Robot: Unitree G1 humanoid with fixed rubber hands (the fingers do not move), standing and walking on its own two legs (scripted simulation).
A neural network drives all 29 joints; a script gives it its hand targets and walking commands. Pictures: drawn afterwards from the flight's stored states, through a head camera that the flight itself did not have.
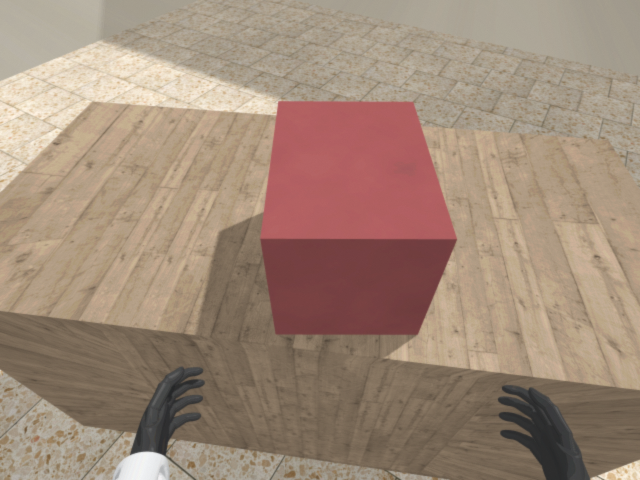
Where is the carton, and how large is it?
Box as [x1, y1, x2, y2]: [260, 101, 456, 334]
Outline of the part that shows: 278,101 260,236 275,333 417,334 450,255 456,237 413,103 354,101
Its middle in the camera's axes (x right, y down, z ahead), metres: +0.05 -0.04 +0.62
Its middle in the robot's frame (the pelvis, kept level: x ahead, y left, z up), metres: +0.50 +0.00 +0.03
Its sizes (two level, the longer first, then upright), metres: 0.305 0.223 0.225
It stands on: a pedestal, 0.70 m high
